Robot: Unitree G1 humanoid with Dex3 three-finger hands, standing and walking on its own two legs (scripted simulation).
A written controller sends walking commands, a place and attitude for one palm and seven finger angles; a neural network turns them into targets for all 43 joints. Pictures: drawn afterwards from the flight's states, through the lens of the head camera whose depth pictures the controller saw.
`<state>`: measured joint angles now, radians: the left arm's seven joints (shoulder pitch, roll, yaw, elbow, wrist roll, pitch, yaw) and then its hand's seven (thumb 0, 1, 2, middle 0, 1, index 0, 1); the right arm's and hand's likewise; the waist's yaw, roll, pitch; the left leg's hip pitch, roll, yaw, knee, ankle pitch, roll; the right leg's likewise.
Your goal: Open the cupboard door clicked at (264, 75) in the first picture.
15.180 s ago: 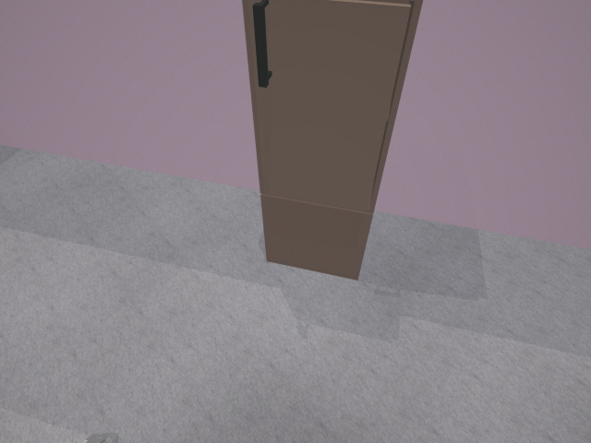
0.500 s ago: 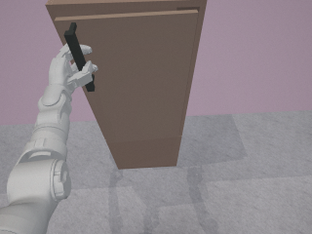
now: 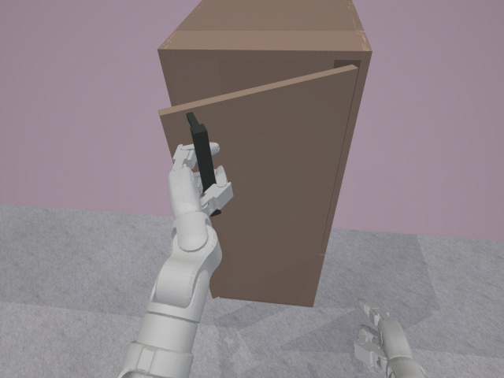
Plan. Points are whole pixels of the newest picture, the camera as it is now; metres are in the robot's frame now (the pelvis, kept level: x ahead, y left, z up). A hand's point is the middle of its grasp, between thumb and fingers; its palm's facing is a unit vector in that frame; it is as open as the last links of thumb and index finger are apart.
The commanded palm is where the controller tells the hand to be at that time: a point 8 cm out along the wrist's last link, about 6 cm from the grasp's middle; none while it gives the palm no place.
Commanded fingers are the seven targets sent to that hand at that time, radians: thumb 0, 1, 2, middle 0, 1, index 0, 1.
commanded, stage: pull the door open along its arc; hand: left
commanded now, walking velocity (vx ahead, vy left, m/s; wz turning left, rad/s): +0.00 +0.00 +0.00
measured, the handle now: (203, 167) +0.40 +0.12 +0.15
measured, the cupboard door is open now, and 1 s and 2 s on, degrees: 30 44 46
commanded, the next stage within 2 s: open thumb and fingers to let go in 0.34 s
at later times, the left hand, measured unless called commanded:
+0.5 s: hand (258, 217) +0.29 +0.02 +0.16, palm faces +0.26 -0.97 -0.01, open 6.1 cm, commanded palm +0.25 +0.06 +0.15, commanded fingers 0.00 0.62 0.78 -0.38 -1.32 -0.38 -1.32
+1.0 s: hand (248, 212) +0.30 +0.03 +0.16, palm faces +0.28 -0.96 -0.03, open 13.1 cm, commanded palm +0.24 +0.05 +0.15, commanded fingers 0.00 -0.50 0.30 -0.24 -0.85 -0.24 -0.85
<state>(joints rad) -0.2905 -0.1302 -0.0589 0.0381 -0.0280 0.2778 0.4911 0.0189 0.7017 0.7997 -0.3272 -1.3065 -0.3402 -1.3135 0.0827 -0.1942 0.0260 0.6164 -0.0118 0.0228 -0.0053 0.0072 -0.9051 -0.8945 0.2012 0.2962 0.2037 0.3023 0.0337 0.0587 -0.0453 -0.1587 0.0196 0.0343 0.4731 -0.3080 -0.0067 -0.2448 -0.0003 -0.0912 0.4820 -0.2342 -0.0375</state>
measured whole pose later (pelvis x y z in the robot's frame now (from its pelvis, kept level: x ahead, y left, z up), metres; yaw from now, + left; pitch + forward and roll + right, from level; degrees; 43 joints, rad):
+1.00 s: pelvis -0.02 +0.00 +0.00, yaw +1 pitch -4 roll +0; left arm -0.23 -0.14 -0.30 -0.03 0.02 0.32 0.61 0.00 -0.34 0.37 -0.31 -1.17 -0.30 -1.17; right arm 0.09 -0.16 0.03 0.68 -0.02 0.08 0.04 0.01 -0.90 -0.89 0.20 0.30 0.20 0.30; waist 0.04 0.06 -0.01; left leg -0.14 0.01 0.01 0.49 -0.29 0.00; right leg -0.20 -0.01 -0.11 0.48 -0.21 -0.04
